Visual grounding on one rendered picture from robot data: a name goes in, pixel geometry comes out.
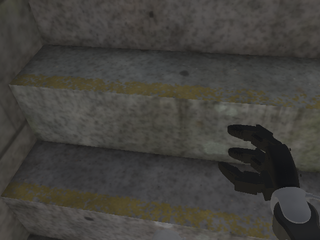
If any robot right hand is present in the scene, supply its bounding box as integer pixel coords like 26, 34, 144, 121
218, 124, 302, 201

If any robot left thigh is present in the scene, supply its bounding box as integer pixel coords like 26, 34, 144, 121
152, 228, 186, 240

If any right robot forearm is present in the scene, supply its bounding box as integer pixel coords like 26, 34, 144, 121
270, 187, 320, 240

